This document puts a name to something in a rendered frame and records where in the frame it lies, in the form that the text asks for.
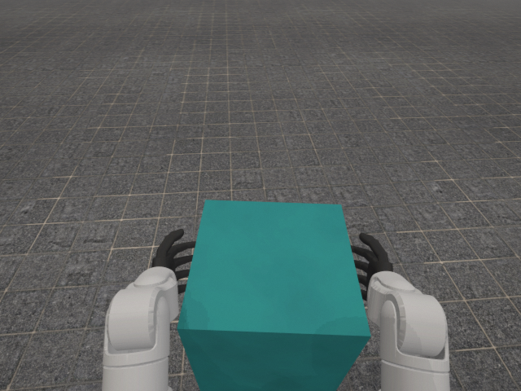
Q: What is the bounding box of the robot right hand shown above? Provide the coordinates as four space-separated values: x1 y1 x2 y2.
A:
351 233 393 301

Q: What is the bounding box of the robot left forearm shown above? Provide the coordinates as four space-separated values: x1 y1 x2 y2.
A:
102 266 179 391

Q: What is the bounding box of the robot right forearm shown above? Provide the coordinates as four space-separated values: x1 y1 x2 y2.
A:
367 271 450 391

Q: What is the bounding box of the carton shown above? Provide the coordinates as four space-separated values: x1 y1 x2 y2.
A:
177 200 371 391

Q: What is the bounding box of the robot left hand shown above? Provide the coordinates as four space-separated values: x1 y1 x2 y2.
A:
151 229 196 294

